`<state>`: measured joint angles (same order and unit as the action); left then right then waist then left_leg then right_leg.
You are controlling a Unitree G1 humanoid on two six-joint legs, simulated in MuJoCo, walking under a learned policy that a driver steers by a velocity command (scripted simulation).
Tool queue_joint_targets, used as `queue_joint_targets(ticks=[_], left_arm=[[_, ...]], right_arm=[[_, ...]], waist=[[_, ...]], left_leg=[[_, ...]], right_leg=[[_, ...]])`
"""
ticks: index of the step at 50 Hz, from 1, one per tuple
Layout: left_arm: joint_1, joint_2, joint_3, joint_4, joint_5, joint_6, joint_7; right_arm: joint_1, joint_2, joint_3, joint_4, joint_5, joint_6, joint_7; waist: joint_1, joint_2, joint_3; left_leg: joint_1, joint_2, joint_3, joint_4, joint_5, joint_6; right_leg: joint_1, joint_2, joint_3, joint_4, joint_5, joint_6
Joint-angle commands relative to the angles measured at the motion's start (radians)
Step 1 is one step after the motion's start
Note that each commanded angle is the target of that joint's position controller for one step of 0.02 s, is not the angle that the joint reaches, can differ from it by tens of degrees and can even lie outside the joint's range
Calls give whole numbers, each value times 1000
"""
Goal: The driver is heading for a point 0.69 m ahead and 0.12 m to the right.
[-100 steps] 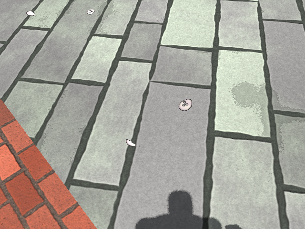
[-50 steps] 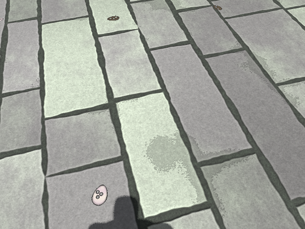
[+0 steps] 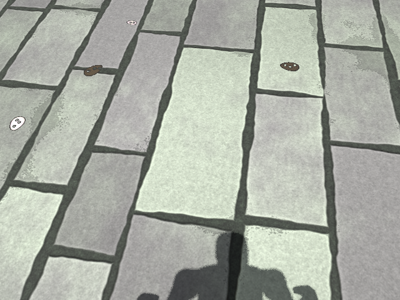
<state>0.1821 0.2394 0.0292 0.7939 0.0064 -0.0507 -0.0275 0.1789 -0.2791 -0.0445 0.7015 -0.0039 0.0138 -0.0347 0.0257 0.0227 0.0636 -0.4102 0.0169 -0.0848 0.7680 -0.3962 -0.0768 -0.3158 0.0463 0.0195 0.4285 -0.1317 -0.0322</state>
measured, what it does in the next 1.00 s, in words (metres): walks ahead: left foot, then right foot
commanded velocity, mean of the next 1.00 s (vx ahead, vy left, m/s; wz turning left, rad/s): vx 0.28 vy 0.00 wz -0.22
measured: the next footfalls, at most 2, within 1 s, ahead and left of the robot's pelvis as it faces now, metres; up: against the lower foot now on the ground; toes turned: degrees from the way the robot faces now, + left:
left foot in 0.12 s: +0.10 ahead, +0.13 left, +0.00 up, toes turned -7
right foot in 0.48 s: +0.06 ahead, -0.13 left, +0.00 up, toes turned -18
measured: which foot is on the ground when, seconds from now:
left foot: up 0.00-0.10, down 0.12-0.48, up 0.50-0.94, down 0.96-1.00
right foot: down 0.00-0.14, up 0.16-0.46, down 0.48-0.98, up 1.00-1.00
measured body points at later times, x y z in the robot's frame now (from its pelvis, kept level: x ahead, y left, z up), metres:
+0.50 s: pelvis +0.06 -0.02 -0.01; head +0.07 -0.05 +0.44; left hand +0.27 +0.21 -0.10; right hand +0.10 -0.34 -0.12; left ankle +0.06 +0.14 -0.73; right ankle +0.02 -0.11 -0.74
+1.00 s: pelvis +0.29 -0.08 -0.03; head +0.32 -0.10 +0.42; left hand +0.37 +0.20 -0.15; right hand +0.43 -0.38 -0.11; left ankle +0.43 -0.04 -0.74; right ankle +0.03 -0.12 -0.71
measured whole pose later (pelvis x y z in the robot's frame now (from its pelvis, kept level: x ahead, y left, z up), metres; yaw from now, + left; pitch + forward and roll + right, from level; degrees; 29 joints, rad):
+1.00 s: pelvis +0.29 -0.08 -0.03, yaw -14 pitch +2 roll +1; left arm 0.38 0.30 0.06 0.83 0.01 -0.03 0.02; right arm 0.07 -0.28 -0.05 0.68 0.02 -0.08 0.06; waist 0.04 -0.02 0.04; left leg -0.52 -0.07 0.06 0.57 -0.09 0.10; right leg 0.04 -0.01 -0.04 0.65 -0.43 -0.02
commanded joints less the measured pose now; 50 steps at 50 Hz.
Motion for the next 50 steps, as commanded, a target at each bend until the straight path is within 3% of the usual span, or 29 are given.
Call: queue_joint_targets(ticks=[1, 5, 6, 7, 8, 9, 10, 11, 12, 14, 17, 19, 21, 23, 24, 25, 26, 27, 28, 30, 33, 37, 40, 43, 46, 47, 48, 49, 50], left_arm=[[-62, 228, 63, -72, -19, 10, 12], [-83, 203, 60, -72, -37, 41, 29], [-69, 179, 53, -71, -33, 42, 32], [-54, 137, 43, -82, -24, 40, 33], [-34, 114, 39, -97, -28, 41, 37], [-28, 164, 54, -92, -21, 41, 38], [-7, 205, 76, -78, -26, 48, 37], [28, 202, 84, -57, -29, 62, 41], [37, 187, 82, -55, -27, 76, 44], [4, 141, 69, -74, -29, 89, 40], [-67, 117, 51, -121, -36, 90, 16], [-76, 137, 54, -138, -33, 87, 2], [-34, 156, 62, -128, -29, 80, -6], [97, 168, 76, -69, -30, 75, -2], [198, 205, 95, -38, -41, 71, 8], [264, 355, 125, -51, -35, 62, 21], [269, 323, 110, -73, -9, 30, 7], [216, 261, 90, -80, -5, 7, 6], [174, 214, 75, -88, -14, -6, 10], [127, 184, 58, -100, -19, -4, 25], [139, 185, 56, -96, -7, -9, 39], [183, 201, 57, -67, -6, -16, 42], [215, 202, 58, -37, -8, -22, 38], [225, 208, 62, -14, -13, -18, 37], [210, 234, 71, -15, -9, -6, 48], [205, 243, 72, -20, -4, 3, 54], [189, 244, 69, -29, -4, 11, 61], [204, 219, 55, -54, 15, 6, 68], [299, 90, 14, -72, 13, -17, 48]], right_arm=[[93, -91, -29, -29, 2, 9, -10], [39, -92, -38, -50, -9, 6, -10], [56, -123, -47, -57, -16, -2, -13], [73, -181, -60, -64, -27, -4, -20], [75, -211, -74, -44, -32, -1, -14], [47, -173, -65, -64, -34, -9, -13], [25, -137, -53, -72, -32, -18, -16], [-25, -125, -49, -81, -21, -24, -17], [-57, -122, -50, -81, -6, -28, -15], [-54, -136, -56, -66, -4, -22, -13], [-24, -164, -70, -49, 2, -12, -11], [-15, -192, -78, -37, 11, -18, -1], [-22, -204, -83, -26, 26, -29, 12], [-27, -164, -72, -13, 33, -37, 21], [-33, -105, -55, -15, 16, -42, 27], [-86, -31, -30, -92, -19, -56, 33], [-171, -87, -43, -117, 13, -82, 32], [-177, -138, -57, -117, 41, -100, 39], [-148, -155, -63, -94, 33, -112, 41], [-106, -149, -67, -61, -4, -123, 41], [-102, -102, -52, -38, 4, -116, 56], [-178, -55, -26, -55, 24, -107, 71], [-231, -57, -18, -75, 33, -107, 87], [-255, -62, -14, -94, 33, -111, 105], [-183, -98, -29, -91, 26, -109, 110], [-93, -130, -47, -72, 25, -104, 105], [47, -168, -68, -40, 26, -99, 95], [204, -231, -86, -20, 24, -89, 79], [232, -275, -95, -23, 36, -93, 79]], waist=[[-40, -152, -201], [-57, -146, -111], [-64, -110, -119], [-52, 9, -137], [-28, 222, -123], [-53, 245, -123], [-45, 178, -125], [-16, 119, -122], [-7, 104, -108], [-22, 102, -98], [-69, 139, -128], [-71, 153, -116], [-41, 139, -102], [16, 93, -109], [53, -19, -126], [55, -334, -123], [111, -243, -113], [74, -191, -29], [43, -155, 5], [8, -128, -3], [13, -121, -31], [51, -125, -4], [70, -105, 50], [66, -85, 69], [12, -121, -29], [-36, -136, -100], [-115, -118, -183], [-170, -20, -300], [-99, 266, -441]], left_leg=[[152, -27, 33, -113, 111, 5], [236, -34, 30, -313, 217, 67], [300, 35, -17, -350, 260, 99], [362, 168, -121, -382, 310, 161], [312, 286, -256, -450, 368, 266], [313, 368, -325, -473, 480, 341], [316, 360, -286, -456, 571, 345], [314, 320, -208, -431, 609, 314], [323, 300, -154, -419, 631, 289], [315, 264, -70, -417, 671, 277], [293, 251, -18, -481, 311, 269], [255, 263, -16, -510, 145, 264], [218, 269, 1, -497, 43, 248], [102, 229, 72, -377, -29, 198], [-25, 176, 158, -165, -62, 136], [-364, 16, 240, 242, -230, 34], [-501, -16, 45, 368, -243, 48], [-538, 36, 10, 376, -145, 77], [-516, 61, 11, 345, -39, 88], [-439, 83, 21, 242, 115, 76], [-358, 70, 70, 114, 292, 47], [-269, 52, 104, -89, 463, 50], [-250, 42, 108, -178, 514, 80], [-268, 24, 105, -233, 463, 123], [-138, -51, 159, -228, 343, 176], [-27, -91, 185, -219, 304, 199], [187, -115, 188, -252, 338, 230], [520, 46, -55, -228, 328, 297], [844, 312, -648, -353, 109, 518]], right_leg=[[93, -242, 246, -95, 368, -195], [-22, -187, 310, -85, -16, -134], [-69, -162, 306, -34, -60, -97], [-155, -97, 232, 83, -167, -48], [-207, 24, 50, 235, -328, 5], [-241, 2, 28, 461, -466, 46], [-269, -12, 53, 617, -477, 65], [-275, -28, 62, 679, -443, 82], [-298, -47, 61, 670, -398, 97], [-278, -56, 17, 607, -336, 120], [-179, -79, -40, 418, -257, 104], [-100, -71, -72, 313, -250, 70], [-8, -55, -105, 188, -199, 26], [200, -10, -132, 70, -161, -20], [352, -76, -6, 12, -194, -67], [489, -354, 505, -105, -288, -236], [448, -423, 727, -234, -465, -349], [411, -407, 658, -252, -485, -317], [376, -361, 561, -238, -411, -272], [338, -296, 404, -242, -201, -217], [326, -243, 227, -254, 101, -182], [273, -220, 96, -290, 143, -152], [278, -250, 60, -328, 101, -154], [369, -287, 22, -299, 203, -143], [460, -288, -33, -125, 728, -108], [475, -273, -55, 13, 917, -93], [393, -240, -94, 221, 964, -60], [132, -209, -98, 523, 664, -26], [-272, 36, -42, 951, -255, 61]])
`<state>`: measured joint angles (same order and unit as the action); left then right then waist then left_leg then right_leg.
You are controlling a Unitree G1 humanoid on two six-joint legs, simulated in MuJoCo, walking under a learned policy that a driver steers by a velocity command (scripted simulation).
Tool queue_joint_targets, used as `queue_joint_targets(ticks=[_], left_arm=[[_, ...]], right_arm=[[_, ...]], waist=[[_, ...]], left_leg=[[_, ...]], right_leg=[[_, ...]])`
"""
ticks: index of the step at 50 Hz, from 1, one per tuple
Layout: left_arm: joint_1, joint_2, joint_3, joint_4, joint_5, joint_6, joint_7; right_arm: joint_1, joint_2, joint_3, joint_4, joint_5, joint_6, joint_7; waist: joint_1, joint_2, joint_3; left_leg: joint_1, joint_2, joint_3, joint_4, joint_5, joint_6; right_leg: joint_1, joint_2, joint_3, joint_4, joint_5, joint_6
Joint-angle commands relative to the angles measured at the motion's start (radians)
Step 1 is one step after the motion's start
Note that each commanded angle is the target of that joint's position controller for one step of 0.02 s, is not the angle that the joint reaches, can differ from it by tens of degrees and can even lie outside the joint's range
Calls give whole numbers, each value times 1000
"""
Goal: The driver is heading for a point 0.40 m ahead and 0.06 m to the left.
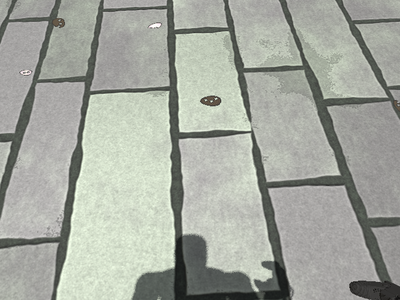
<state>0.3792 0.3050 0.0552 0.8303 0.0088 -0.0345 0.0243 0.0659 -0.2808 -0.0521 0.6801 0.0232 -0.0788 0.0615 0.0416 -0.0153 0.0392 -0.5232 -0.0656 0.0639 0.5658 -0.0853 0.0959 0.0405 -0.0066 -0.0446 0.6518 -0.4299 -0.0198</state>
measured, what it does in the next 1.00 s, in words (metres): walks ahead, turning left: right foot, then left foot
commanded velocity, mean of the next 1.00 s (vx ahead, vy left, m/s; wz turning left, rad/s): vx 0.26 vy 0.00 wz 0.26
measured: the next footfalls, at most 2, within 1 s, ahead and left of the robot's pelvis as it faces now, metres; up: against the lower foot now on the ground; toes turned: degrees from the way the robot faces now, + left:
right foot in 0.42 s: +0.44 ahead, -0.11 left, +0.00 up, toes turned +15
left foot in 0.76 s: +0.36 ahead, +0.12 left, +0.00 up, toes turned +13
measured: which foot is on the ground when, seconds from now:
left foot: down 0.00-0.42, up 0.44-0.74, down 0.76-1.00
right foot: up 0.00-0.40, down 0.42-1.00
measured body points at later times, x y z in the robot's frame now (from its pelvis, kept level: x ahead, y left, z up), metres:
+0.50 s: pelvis +0.27 -0.04 +0.01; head +0.30 -0.04 +0.46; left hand +0.42 +0.25 -0.06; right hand +0.40 -0.30 -0.11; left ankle +0.13 +0.07 -0.66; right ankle +0.40 -0.12 -0.71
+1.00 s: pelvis +0.36 -0.02 +0.02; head +0.36 -0.01 +0.47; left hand +0.40 +0.26 -0.10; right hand +0.55 -0.23 -0.09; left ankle +0.32 +0.11 -0.71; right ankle +0.40 -0.12 -0.71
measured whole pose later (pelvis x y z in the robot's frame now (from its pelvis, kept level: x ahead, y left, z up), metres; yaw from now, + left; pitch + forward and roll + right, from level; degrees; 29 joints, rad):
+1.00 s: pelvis +0.36 -0.02 +0.02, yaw +16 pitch -1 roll -1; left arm 0.18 0.24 0.02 0.83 0.01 -0.02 -0.01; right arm 0.21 -0.23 -0.03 0.76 -0.01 0.01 -0.03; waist 0.01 0.00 0.02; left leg -0.23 0.02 -0.06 0.56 -0.30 -0.02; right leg -0.24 0.02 -0.02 0.52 -0.26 -0.01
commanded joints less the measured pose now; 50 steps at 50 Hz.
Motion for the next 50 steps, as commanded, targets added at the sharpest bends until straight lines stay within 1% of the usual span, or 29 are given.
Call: queue_joint_targets(ticks=[1, 2, 3, 4, 5, 7, 8, 9, 13, 16, 19, 21, 22, 23, 24, 25, 26, 27, 29, 31, 33, 36, 37, 38, 39, 40, 42, 45, 50], left_arm=[[27, 124, 7, -115, -15, -73, -22], [-86, 150, 12, -160, -54, -95, -35], [-136, 131, 4, -180, -46, -108, -35], [-154, 129, 11, -182, -16, -108, -27], [-138, 127, 14, -184, -6, -100, -25], [-92, 108, 12, -179, 4, -79, -23], [-93, 93, 10, -178, 12, -68, -19], [-110, 80, 3, -192, 10, -61, -16], [-282, 45, -13, -231, 8, -71, -19], [-338, 67, -4, -247, -8, -80, -28], [-302, 101, 16, -242, 2, -90, -38], [-205, 115, 27, -223, 23, -101, -35], [-116, 176, 37, -229, 43, -103, -30], [-59, 210, 50, -198, 33, -79, -33], [-43, 160, 44, -193, 0, -63, -42], [-86, 110, 27, -203, -1, -54, -42], [-157, 72, 8, -206, 10, -46, -42], [-219, 44, -6, -206, 15, -43, -44], [-267, 43, -7, -189, 24, -41, -46], [-278, 63, 1, -173, 20, -36, -42], [-254, 73, 3, -153, 9, -29, -38], [-276, 72, -3, -138, -7, -12, -37], [-255, 51, -12, -124, -7, -11, -40], [-233, 27, -22, -112, 4, -14, -43], [-195, 29, -23, -107, 19, -16, -49], [-184, 16, -24, -103, 18, -12, -46], [-225, 39, -18, -95, 12, -5, -36], [-204, 34, -17, -76, 11, -1, -29], [-211, 33, -15, -46, 1, 2, -27]], right_arm=[[339, -186, -62, 5, 8, 3, -19], [298, -168, -55, -5, -4, 6, -27], [243, -163, -52, -12, -10, 3, -28], [198, -143, -45, -21, -14, 0, -31], [168, -144, -42, -36, -25, -1, -36], [141, -137, -42, -46, -16, 2, -43], [142, -134, -41, -44, -13, 1, -47], [147, -163, -48, -41, -13, 1, -52], [199, -181, -57, -22, -1, 14, -68], [255, -181, -57, 3, 6, 28, -74], [273, -158, -51, 16, -4, 45, -82], [256, -107, -35, 4, -12, 49, -84], [300, -49, -13, -17, -34, 42, -82], [485, -29, 0, 9, -13, 37, -78], [483, -125, -18, 32, -1, 44, -80], [359, -164, -32, 20, 3, 60, -85], [278, -155, -31, 5, -5, 78, -93], [240, -139, -30, -11, -15, 93, -97], [262, -86, -19, -1, -21, 107, -97], [279, -51, -7, 12, -26, 104, -98], [262, -54, -5, 17, -26, 104, -96], [243, -58, -8, 27, -31, 113, -90], [215, -65, -8, 17, -43, 115, -89], [193, -91, -10, 0, -54, 114, -93], [168, -146, -19, -15, -49, 115, -99], [149, -139, -24, 9, -39, 115, -95], [131, -69, -6, 7, -47, 100, -89], [149, -73, -7, 18, -38, 78, -90], [150, -72, -7, 33, -33, 78, -95]], waist=[[-160, 171, -419], [-162, 128, -269], [-120, 7, -154], [-87, -31, -104], [-53, 8, -73], [-17, 45, -58], [-14, 34, -49], [-13, 68, -33], [-88, 69, -16], [-111, 85, -34], [-86, 125, -72], [-26, 112, -131], [-13, -35, -265], [-54, -310, -397], [-31, -211, -390], [0, -109, -273], [-10, -50, -202], [-34, -56, -141], [-73, -116, -97], [-80, -145, -134], [-64, -133, -179], [-81, -102, -156], [-78, -84, -128], [-68, -48, -111], [-22, 45, -84], [-5, 144, -65], [-31, 108, -24], [-35, 78, -49], [-39, 44, -73]], left_leg=[[958, 384, -870, -258, -332, 304], [834, 352, -714, -274, -315, 248], [660, 313, -614, -300, -214, 221], [543, 278, -544, -317, -120, 209], [442, 250, -509, -338, -42, 214], [337, 223, -451, -371, 15, 222], [291, 204, -412, -384, 21, 212], [237, 208, -391, -389, 48, 223], [157, 132, -312, -355, -13, 145], [226, 152, -357, -288, -33, 120], [344, 176, -410, -135, 97, 68], [336, 107, -375, 33, 163, 3], [210, 37, -319, 284, -105, -48], [-23, -67, -236, 583, -629, -113], [-98, -10, -266, 696, -592, -130], [-132, 17, -250, 736, -520, -142], [-113, 47, -223, 698, -467, -151], [-71, 83, -219, 623, -432, -156], [87, 98, -159, 437, -382, -163], [188, 95, -124, 273, -348, -171], [252, 95, -116, 161, -259, -167], [378, 81, -92, -48, -80, -134], [415, 91, -110, -114, -28, -116], [450, 150, -179, -136, 27, -90], [432, 204, -223, -127, 40, -54], [303, 178, -213, -138, -183, -29], [237, 144, -194, -157, -221, -59], [290, 131, -175, -108, -44, -82], [318, 124, -167, -82, 57, -82]], right_leg=[[-750, 55, 195, 809, -65, 24], [-797, 2, 189, 782, -11, 5], [-783, -39, 172, 676, 44, -3], [-741, -72, 163, 578, 77, 2], [-681, -83, 160, 544, 90, 12], [-635, -99, 143, 454, 98, 43], [-627, -100, 127, 420, 124, 57], [-620, -97, 113, 345, 150, 78], [-524, -44, 93, 28, 453, 107], [-486, -11, 112, -85, 511, 103], [-441, 3, 118, -152, 468, 60], [-263, -31, 106, -228, 593, 2], [-13, -222, 271, -163, 894, -74], [228, -437, 598, -166, 959, -271], [182, -429, 697, -226, 669, -272], [81, -371, 580, -255, 541, -227], [-38, -318, 478, -278, 517, -196], [-153, -283, 408, -300, 529, -186], [-305, -191, 260, -338, 629, -160], [-314, -180, 207, -327, 739, -179], [-276, -201, 211, -316, 743, -198], [-332, -180, 206, -320, 422, -169], [-369, -152, 202, -328, 273, -125], [-409, -122, 194, -317, 142, -72], [-433, -58, 146, -287, 35, -31], [-355, -10, 77, -270, 67, 0], [-311, -14, 74, -234, 150, 6], [-298, -24, 80, -217, 266, -8], [-260, -27, 77, -193, 367, -4]])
